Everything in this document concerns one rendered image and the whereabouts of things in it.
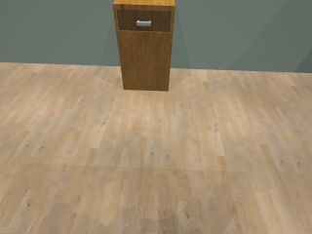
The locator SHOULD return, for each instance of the cabinet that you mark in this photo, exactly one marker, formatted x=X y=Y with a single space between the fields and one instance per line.
x=145 y=56

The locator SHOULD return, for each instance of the drawer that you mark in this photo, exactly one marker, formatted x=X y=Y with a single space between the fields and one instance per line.
x=160 y=20

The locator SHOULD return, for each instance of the handle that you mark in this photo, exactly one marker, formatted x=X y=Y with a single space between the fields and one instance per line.
x=143 y=23

